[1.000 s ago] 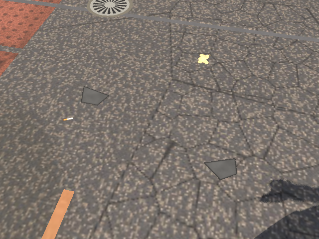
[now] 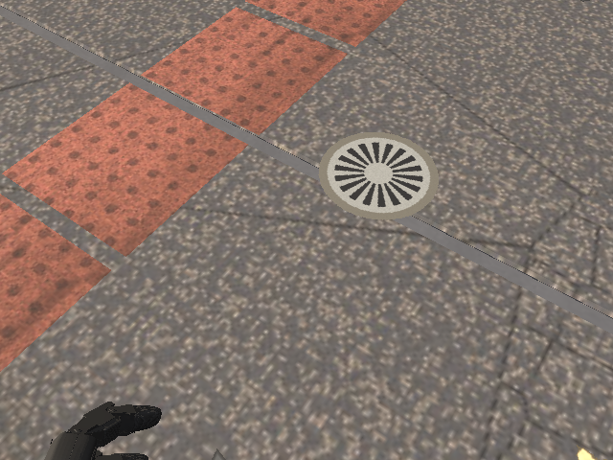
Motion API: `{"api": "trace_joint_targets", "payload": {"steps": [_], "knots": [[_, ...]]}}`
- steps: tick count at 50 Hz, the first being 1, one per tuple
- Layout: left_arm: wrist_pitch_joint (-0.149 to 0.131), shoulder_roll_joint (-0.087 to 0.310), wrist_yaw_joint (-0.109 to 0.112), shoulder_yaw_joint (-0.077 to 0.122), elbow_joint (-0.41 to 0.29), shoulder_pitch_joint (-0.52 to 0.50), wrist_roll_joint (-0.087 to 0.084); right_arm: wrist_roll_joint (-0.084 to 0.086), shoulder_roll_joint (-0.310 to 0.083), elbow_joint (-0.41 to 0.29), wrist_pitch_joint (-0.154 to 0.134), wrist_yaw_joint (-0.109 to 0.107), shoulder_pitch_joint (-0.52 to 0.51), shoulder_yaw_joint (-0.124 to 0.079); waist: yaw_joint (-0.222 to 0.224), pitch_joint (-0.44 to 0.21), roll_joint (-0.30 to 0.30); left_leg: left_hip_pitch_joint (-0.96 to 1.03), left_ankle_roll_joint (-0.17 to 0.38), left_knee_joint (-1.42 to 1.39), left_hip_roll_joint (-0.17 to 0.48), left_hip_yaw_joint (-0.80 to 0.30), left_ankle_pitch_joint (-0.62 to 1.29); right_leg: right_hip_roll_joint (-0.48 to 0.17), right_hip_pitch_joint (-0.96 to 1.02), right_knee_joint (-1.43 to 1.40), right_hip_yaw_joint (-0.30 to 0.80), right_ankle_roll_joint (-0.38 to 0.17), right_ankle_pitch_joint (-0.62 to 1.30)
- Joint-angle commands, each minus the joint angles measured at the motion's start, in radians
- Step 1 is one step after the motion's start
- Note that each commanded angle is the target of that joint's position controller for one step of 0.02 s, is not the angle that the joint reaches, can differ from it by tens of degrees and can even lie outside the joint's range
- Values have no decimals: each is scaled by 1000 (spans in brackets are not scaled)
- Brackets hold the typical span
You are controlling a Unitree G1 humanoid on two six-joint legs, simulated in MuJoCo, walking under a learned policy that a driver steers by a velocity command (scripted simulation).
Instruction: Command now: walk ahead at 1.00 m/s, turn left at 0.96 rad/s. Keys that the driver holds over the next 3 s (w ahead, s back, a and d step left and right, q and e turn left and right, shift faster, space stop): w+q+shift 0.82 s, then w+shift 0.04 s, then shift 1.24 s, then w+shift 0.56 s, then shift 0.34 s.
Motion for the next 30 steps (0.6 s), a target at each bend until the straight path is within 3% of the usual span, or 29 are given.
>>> {"api": "trace_joint_targets", "payload": {"steps": [1, 3, 5, 7, 9, 12, 14, 15, 16, 17, 18, 19, 20, 21, 22, 23, 24, 26, 28, 30], "knots": [[6, 111, 3, 72, 23, 246, 1, -28, -68, -128, 1, 14, -129, 7, 179, -150, -57, -591, -17, 236, 151, 72, 121, -355, 613, -349, 522, -169, -349], [-6, 91, 1, 65, 95, 303, -8, -46, -11, -163, 28, 44, -176, 19, 144, -55, -82, -573, -25, 196, 199, 76, 116, -299, 473, -383, 310, -135, -143], [-26, 63, -17, 61, 145, 332, -34, -45, 34, -213, 51, 57, -231, 36, 113, -17, -116, -621, -24, 178, 233, 87, 122, -294, 444, -413, 188, -111, 15], [-39, 71, -25, 63, 158, 307, -42, -47, 36, -265, 59, 70, -295, 46, 87, 8, -125, -626, -26, 125, 239, 113, 214, -272, 393, -455, 45, -89, 163], [-48, 89, -25, 66, 165, 269, -36, -42, 25, -298, 60, 80, -347, 52, 61, 46, -122, -594, -26, 2, 234, 143, 335, -233, 345, -489, -91, -72, 258], [-50, 134, -20, 74, 194, 316, -35, -42, 25, -325, 57, 101, -458, 64, 86, 110, -70, -481, 9, -268, 190, 274, 439, -188, 352, -534, -234, -43, 427], [-43, 176, -11, 81, 206, 377, -35, -42, 15, -315, 51, 103, -473, 62, 90, 87, -77, -384, 44, -353, 113, 359, 422, -186, 450, -448, -279, -21, 862], [-31, 207, -2, 88, 203, 393, -35, -41, -1, -301, 49, 97, -437, 56, 64, 49, -105, -336, 59, -369, 77, 378, 380, -200, 511, -366, -283, -15, 1068], [-16, 240, 7, 97, 198, 390, -34, -41, -24, -280, 46, 89, -363, 47, 13, -5, -131, -248, 75, -381, 47, 377, 328, -225, 541, -240, -278, -14, 1209], [3, 270, 13, 105, 187, 360, -29, -39, -57, -239, 44, 78, -215, 29, -67, -81, -147, -88, 96, -380, 19, 361, 273, -250, 522, -42, -265, -23, 1288], [18, 277, 12, 109, 161, 312, -25, -39, -103, -173, 39, 61, 0, 2, -156, -172, -140, 158, 132, -429, 6, 303, 235, -264, 417, 233, -239, -41, 1223], [27, 245, 1, 107, 154, 306, -16, -30, -146, -122, 40, 33, 84, -30, -158, -190, -38, 372, 158, -504, 36, 197, 179, -167, 201, 587, -234, -30, 577], [21, 86, -12, 68, 100, 317, 3, -14, -232, -140, 52, 16, -9, -47, -22, -125, 186, 419, 198, -488, 222, -134, 336, -12, -114, 968, -206, -7, -327], [1, 140, -15, 70, -26, 310, -30, -41, -295, -188, 67, 14, 6, -61, -10, -357, 186, 668, 388, -723, 363, -587, 138, 33, -364, 1089, 27, 14, -323], [-25, 172, -15, 64, -35, 211, -24, -36, -246, -182, 67, 2, 17, -61, -28, -261, 12, 572, 344, -869, 380, -649, 21, -29, -424, 993, 89, 8, -232], [-34, 168, -15, 59, -29, 192, -27, -32, -199, -161, 57, -6, -13, -51, 22, -104, -61, 394, 309, -905, 352, -577, 60, -64, -399, 877, 87, 8, -186], [-27, 155, -11, 54, -20, 178, -12, -29, -173, -150, 40, -11, -42, -42, 74, -43, -119, 240, 283, -907, 302, -496, 158, -89, -323, 799, 87, 20, -201], [18, 146, -12, 51, -2, 233, 16, -23, -124, -155, 10, -16, -89, -19, 152, 1, -136, 13, 266, -917, 238, -360, 281, -125, -188, 672, 90, 52, -255], [43, 116, -18, 42, -42, 151, 13, -17, -115, -150, -12, -7, -91, -13, 153, 44, -111, -144, 252, -959, 181, -286, 282, -139, -127, 492, 61, 71, -234], [43, 76, -31, 25, -95, 24, -5, -19, -118, -149, -22, -1, -101, -18, 128, 75, -70, -257, 212, -986, 120, -228, 297, -124, -28, 296, 38, 71, -12]]}}
Next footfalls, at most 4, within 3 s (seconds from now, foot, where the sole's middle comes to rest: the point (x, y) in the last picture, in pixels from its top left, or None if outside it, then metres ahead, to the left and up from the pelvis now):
0.38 left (243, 435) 0.50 0.11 -0.75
0.78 right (215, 262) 0.95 0.17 -0.75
1.18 left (56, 269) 0.97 0.57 -0.75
1.54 right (122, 206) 1.16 0.42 -0.75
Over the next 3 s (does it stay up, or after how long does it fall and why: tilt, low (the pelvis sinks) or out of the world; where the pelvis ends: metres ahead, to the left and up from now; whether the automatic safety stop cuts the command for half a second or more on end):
stays up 1.23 0.83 0.01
